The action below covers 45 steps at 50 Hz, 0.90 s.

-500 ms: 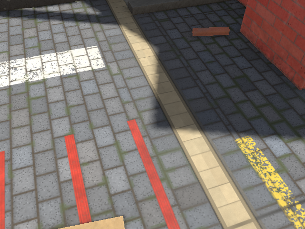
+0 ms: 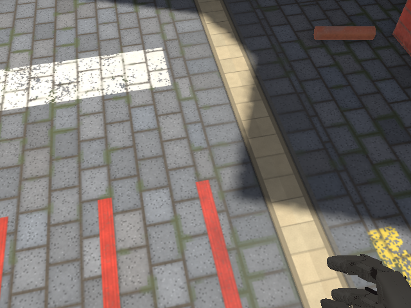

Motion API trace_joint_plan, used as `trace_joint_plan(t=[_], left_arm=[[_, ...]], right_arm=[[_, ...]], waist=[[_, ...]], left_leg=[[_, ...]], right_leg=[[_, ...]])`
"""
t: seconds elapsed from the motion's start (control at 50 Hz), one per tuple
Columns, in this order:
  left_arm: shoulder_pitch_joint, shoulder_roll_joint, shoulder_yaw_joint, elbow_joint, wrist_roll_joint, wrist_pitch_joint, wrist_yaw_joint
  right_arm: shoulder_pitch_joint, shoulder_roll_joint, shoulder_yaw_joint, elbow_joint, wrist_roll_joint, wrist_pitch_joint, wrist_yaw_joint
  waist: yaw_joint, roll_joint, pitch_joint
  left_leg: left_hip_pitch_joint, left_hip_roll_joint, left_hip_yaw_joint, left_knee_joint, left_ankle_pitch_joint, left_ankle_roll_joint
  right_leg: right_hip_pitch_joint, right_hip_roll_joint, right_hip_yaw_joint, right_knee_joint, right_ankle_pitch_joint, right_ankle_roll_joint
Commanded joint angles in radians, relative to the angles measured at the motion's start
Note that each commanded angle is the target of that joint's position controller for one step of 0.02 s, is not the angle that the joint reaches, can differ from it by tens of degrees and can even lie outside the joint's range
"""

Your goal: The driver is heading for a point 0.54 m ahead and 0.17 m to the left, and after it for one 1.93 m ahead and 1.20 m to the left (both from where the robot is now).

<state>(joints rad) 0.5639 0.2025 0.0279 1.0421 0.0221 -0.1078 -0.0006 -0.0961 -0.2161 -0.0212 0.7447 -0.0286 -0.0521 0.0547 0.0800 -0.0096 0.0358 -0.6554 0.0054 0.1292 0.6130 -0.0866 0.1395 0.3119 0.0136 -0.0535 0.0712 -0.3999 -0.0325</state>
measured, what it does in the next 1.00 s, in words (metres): walks ahead, turning left: left foot, then right foot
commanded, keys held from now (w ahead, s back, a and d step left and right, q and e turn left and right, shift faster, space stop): w+shift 0.24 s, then w+q+shift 0.14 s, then q+shift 0.62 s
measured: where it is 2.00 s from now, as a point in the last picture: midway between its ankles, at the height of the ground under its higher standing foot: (217, 206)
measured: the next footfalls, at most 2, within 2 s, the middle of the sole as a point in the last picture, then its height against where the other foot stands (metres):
left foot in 0.02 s outside the picture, level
right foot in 0.48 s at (256, 235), level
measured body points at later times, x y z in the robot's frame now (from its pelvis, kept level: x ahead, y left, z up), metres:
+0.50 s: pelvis +0.46 +0.00 +0.00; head +0.52 +0.01 +0.45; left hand +0.71 +0.23 -0.07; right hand +0.40 -0.26 -0.13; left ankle +0.20 +0.08 -0.68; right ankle +0.65 -0.08 -0.72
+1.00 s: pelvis +0.70 +0.06 +0.00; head +0.73 +0.11 +0.45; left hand +0.73 +0.40 -0.10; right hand +0.98 -0.12 -0.07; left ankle +0.75 +0.16 -0.71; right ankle +0.69 -0.11 -0.63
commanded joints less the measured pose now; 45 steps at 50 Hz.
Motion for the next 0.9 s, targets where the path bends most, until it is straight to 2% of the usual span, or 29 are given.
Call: trace_joint_plan(t=[0.02, 0.04, 0.06, 0.08, 0.1, 0.12, 0.14, 0.16, 0.18, 0.22, 0.28, 0.34, 0.38, 0.4, 0.44, 0.46, 0.48, 0.5, 0.52, 0.54, 0.56, 0.58, 0.62, 0.66, 0.68, 0.72, 0.78, 0.86, 0.9], left_arm=[[-0.098, 0.246, 0.053, -0.059, 0.013, 0.015, 0.023], [-0.098, 0.158, 0.035, -0.087, 0.017, 0.014, 0.015], [-0.002, 0.034, 0.014, -0.127, -0.038, -0.009, -0.01], [-0.116, 0.136, 0.031, -0.152, -0.034, -0.016, -0.004], [-0.205, 0.147, 0.035, -0.174, -0.033, -0.018, -0.005], [-0.22, 0.124, 0.027, -0.176, -0.023, -0.016, -0.008], [-0.227, 0.099, 0.023, -0.182, -0.002, -0.002, -0.016], [-0.191, 0.07, 0.014, -0.18, 0.014, 0.017, -0.03], [-0.211, 0.058, 0.01, -0.188, 0.019, 0.032, -0.039], [-0.312, 0.063, 0.005, -0.229, 0.022, 0.048, -0.05], [-0.533, 0.084, -0.004, -0.32, 0.025, 0.039, -0.056], [-0.632, 0.069, -0.021, -0.358, 0.007, 0.027, -0.07], [-0.667, 0.097, -0.016, -0.376, 0.003, 0.027, -0.058], [-0.663, 0.11, -0.013, -0.38, 0.01, 0.024, -0.047], [-0.525, 0.164, 0.004, -0.353, 0.022, 0.011, -0.019], [-0.352, 0.205, 0.02, -0.309, 0.022, -0.001, -0.003], [-0.183, 0.259, 0.037, -0.272, 0.04, -0.012, 0.014], [-0.099, 0.354, 0.055, -0.269, 0.074, -0.014, 0.017], [-0.177, 0.314, 0.052, -0.315, 0.002, -0.017, -0.005], [-0.242, 0.233, 0.041, -0.343, -0.007, -0.001, -0.004], [-0.305, 0.19, 0.033, -0.339, -0.01, 0.004, 0.003], [-0.362, 0.167, 0.029, -0.327, -0.012, 0.004, 0.006], [-0.436, 0.145, 0.031, -0.312, 0.001, -0.001, 0.008], [-0.536, 0.14, 0.037, -0.312, -0.008, 0.0, 0.007], [-0.572, 0.151, 0.042, -0.314, -0.01, 0.0, 0.012], [-0.597, 0.193, 0.059, -0.321, -0.016, 0.007, 0.023], [-0.59, 0.226, 0.068, -0.318, -0.045, 0.028, 0.028], [-0.585, 0.269, 0.085, -0.326, -0.074, 0.072, 0.027], [-0.578, 0.251, 0.085, -0.329, -0.085, 0.097, 0.019]], right_arm=[[0.487, -0.19, -0.069, 0.092, -0.002, -0.006, -0.043], [0.641, -0.279, -0.094, 0.124, -0.025, -0.008, -0.059], [0.583, -0.312, -0.102, 0.122, -0.036, -0.011, -0.047], [0.481, -0.262, -0.1, 0.116, -0.015, -0.012, -0.033], [0.418, -0.19, -0.083, 0.117, -0.01, -0.021, -0.033], [0.395, -0.137, -0.071, 0.131, -0.012, -0.031, -0.032], [0.375, -0.105, -0.058, 0.145, -0.011, -0.039, -0.035], [0.374, -0.089, -0.049, 0.158, -0.007, -0.046, -0.04], [0.387, -0.08, -0.045, 0.17, 0.003, -0.055, -0.041], [0.423, -0.103, -0.046, 0.186, 0.018, -0.071, -0.04], [0.491, -0.103, -0.04, 0.193, 0.028, -0.081, -0.032], [0.541, -0.155, -0.047, 0.196, 0.042, -0.092, -0.042], [0.566, -0.192, -0.052, 0.2, 0.04, -0.088, -0.048], [0.573, -0.201, -0.052, 0.205, 0.035, -0.081, -0.051], [0.588, -0.245, -0.06, 0.21, 0.02, -0.064, -0.063], [0.556, -0.267, -0.068, 0.203, 0.021, -0.053, -0.069], [0.523, -0.234, -0.066, 0.178, 0.03, -0.049, -0.074], [0.606, -0.058, -0.037, 0.127, 0.044, -0.044, -0.078], [0.679, -0.021, -0.005, 0.117, 0.061, -0.039, -0.072], [0.574, -0.155, -0.048, 0.087, 0.084, -0.024, -0.079], [0.462, -0.194, -0.062, 0.048, 0.093, -0.011, -0.083], [0.435, -0.181, -0.069, 0.049, 0.085, 0.006, -0.086], [0.492, -0.116, -0.075, 0.04, 0.079, 0.045, -0.079], [0.455, -0.072, -0.067, -0.002, 0.083, 0.074, -0.078], [0.414, -0.074, -0.066, -0.034, 0.077, 0.079, -0.077], [0.387, -0.086, -0.064, -0.056, 0.06, 0.079, -0.061], [0.349, -0.124, -0.074, -0.073, 0.05, 0.086, -0.025], [0.316, -0.215, -0.114, -0.123, 0.057, 0.098, -0.003], [0.479, -0.267, -0.151, -0.091, 0.057, 0.086, -0.021]], waist=[[-0.331, -0.121, -0.202], [-0.342, 0.009, -0.308], [-0.186, 0.299, -0.402], [-0.194, 0.164, -0.27], [-0.17, 0.067, -0.125], [-0.13, -0.016, -0.051], [-0.084, -0.02, -0.019], [-0.043, 0.022, -0.007], [-0.03, 0.034, 0.026], [-0.03, 0.034, 0.094], [-0.077, 0.006, 0.161], [-0.106, 0.013, 0.146], [-0.117, 0.018, 0.12], [-0.114, 0.019, 0.099], [-0.058, 0.097, -0.023], [0.024, 0.127, -0.111], [0.092, 0.13, -0.217], [0.021, -0.146, -0.416], [0.01, -0.366, -0.698], [0.032, -0.208, -0.585], [0.017, -0.122, -0.382], [-0.026, -0.034, -0.245], [-0.111, -0.082, -0.139], [-0.145, -0.105, -0.051], [-0.15, -0.106, -0.022], [-0.147, -0.08, -0.056], [-0.131, -0.054, -0.091], [-0.147, -0.06, -0.087], [-0.232, -0.006, -0.135]], left_leg=[[0.683, -0.072, -0.003, -0.061, -0.095, 0.059], [0.944, 0.151, -0.255, -0.04, -0.42, 0.072], [1.103, 0.376, -0.89, -0.281, -0.733, 0.147], [1.003, 0.338, -0.917, -0.39, -0.715, 0.138], [0.846, 0.32, -0.723, -0.378, -0.555, 0.134], [0.687, 0.285, -0.611, -0.404, -0.424, 0.119], [0.565, 0.23, -0.513, -0.425, -0.378, 0.084], [0.484, 0.212, -0.456, -0.452, -0.383, 0.075], [0.433, 0.193, -0.418, -0.485, -0.374, 0.07], [0.395, 0.164, -0.34, -0.544, -0.306, 0.074], [0.356, 0.09, -0.235, -0.594, -0.063, 0.081], [0.375, 0.1, -0.225, -0.644, 0.21, 0.072], [0.546, 0.125, -0.239, -0.605, 0.409, 0.067], [0.647, 0.121, -0.23, -0.525, 0.612, 0.054], [0.762, 0.12, -0.254, -0.253, 0.968, 0.003], [0.725, 0.096, -0.259, -0.027, 0.932, -0.029], [0.56, 0.048, -0.257, 0.228, 0.679, -0.046], [0.277, -0.081, -0.174, 0.626, -0.29, -0.064], [0.061, -0.117, -0.332, 0.872, -0.554, -0.113], [-0.001, -0.028, -0.309, 0.876, -0.516, -0.126], [-0.037, 0.014, -0.248, 0.822, -0.446, -0.145], [-0.035, 0.049, -0.215, 0.796, -0.403, -0.169], [0.083, 0.109, -0.198, 0.721, -0.325, -0.174], [0.112, 0.137, -0.161, 0.601, -0.304, -0.177], [0.112, 0.14, -0.148, 0.513, -0.262, -0.179], [0.173, 0.134, -0.117, 0.331, -0.059, -0.162], [0.218, 0.103, -0.07, 0.179, 0.087, -0.126], [0.26, 0.043, 0.004, 0.101, -0.051, -0.056], [0.468, -0.034, 0.013, -0.044, 0.003, 0.014]], right_leg=[[-0.295, -0.216, -0.026, 0.718, 1.313, -0.093], [-0.56, -0.124, -0.008, 1.106, 0.74, -0.1], [-0.925, 0.059, 0.113, 1.416, -0.026, -0.07], [-1.054, 0.003, 0.175, 1.447, 0.049, -0.103], [-1.077, -0.055, 0.146, 1.411, 0.136, -0.103], [-1.025, -0.093, 0.143, 1.343, 0.162, -0.101], [-0.965, -0.122, 0.153, 1.287, 0.169, -0.093], [-0.92, -0.137, 0.152, 1.249, 0.169, -0.076], [-0.923, -0.156, 0.145, 1.216, 0.166, -0.06], [-1.012, -0.18, 0.105, 1.14, 0.23, -0.032], [-1.01, -0.175, 0.025, 0.834, 0.42, 0.001], [-0.808, -0.113, -0.022, 0.584, 0.602, -0.003], [-0.803, -0.079, -0.023, 0.503, 0.611, -0.012], [-0.801, -0.047, -0.032, 0.468, 0.564, -0.021], [-0.645, 0.032, -0.022, 0.438, 0.424, -0.043], [-0.464, 0.015, 0.007, 0.387, 0.473, -0.05], [-0.209, -0.107, 0.079, 0.415, 0.591, -0.053], [0.121, -0.487, 0.343, 0.589, 1.162, -0.089], [0.343, -0.54, 0.667, 0.496, 1.044, -0.235], [0.216, -0.49, 0.5, 0.453, 0.985, -0.21], [0.028, -0.442, 0.343, 0.424, 0.991, -0.183], [-0.149, -0.395, 0.253, 0.378, 0.966, -0.166], [-0.393, -0.341, 0.106, 0.283, 0.86, -0.137], [-0.563, -0.336, -0.003, 0.194, 0.769, -0.148], [-0.603, -0.329, -0.048, 0.171, 0.777, -0.154], [-0.585, -0.302, -0.134, 0.18, 0.778, -0.156], [-0.479, -0.307, -0.191, 0.237, 0.764, -0.139], [-0.383, -0.34, -0.213, 0.396, 0.854, -0.079], [-0.434, -0.287, -0.237, 0.706, 0.826, -0.021]])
